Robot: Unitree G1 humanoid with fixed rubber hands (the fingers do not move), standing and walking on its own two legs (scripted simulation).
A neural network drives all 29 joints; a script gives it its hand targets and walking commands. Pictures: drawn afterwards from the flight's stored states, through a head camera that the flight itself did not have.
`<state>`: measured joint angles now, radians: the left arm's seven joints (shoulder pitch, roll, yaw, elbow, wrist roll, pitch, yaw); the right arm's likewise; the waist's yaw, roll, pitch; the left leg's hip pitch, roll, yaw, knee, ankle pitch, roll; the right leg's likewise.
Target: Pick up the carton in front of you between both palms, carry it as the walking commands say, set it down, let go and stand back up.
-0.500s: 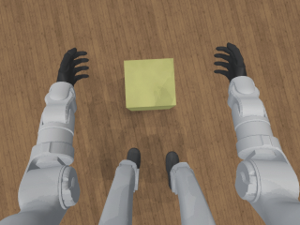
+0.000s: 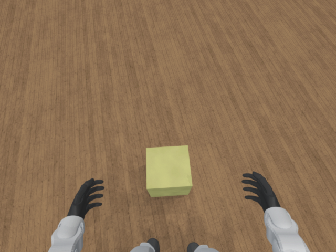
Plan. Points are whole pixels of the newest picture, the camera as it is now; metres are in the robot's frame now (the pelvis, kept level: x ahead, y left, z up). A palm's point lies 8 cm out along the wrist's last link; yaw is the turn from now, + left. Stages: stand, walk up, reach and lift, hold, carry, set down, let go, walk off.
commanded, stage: let go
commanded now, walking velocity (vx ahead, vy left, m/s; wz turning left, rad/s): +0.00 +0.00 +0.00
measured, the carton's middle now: (168, 172) +0.46 +0.02 -0.64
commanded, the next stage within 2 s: stand in 0.62 s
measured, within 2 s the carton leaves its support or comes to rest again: neither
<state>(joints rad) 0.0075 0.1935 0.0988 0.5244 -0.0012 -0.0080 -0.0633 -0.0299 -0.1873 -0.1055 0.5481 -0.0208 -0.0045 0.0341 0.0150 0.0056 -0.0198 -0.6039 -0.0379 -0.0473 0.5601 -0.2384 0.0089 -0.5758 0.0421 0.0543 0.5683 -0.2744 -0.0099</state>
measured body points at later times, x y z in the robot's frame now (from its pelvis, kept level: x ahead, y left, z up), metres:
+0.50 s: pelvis +0.01 +0.00 +0.01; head +0.02 +0.00 +0.46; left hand +0.19 +0.23 -0.06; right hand +0.19 -0.24 -0.06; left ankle +0.01 +0.11 -0.73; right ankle -0.01 -0.11 -0.73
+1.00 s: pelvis +0.03 +0.01 +0.01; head +0.04 +0.02 +0.46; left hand +0.17 +0.29 -0.09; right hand +0.17 -0.29 -0.07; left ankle +0.01 +0.11 -0.73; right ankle -0.01 -0.11 -0.73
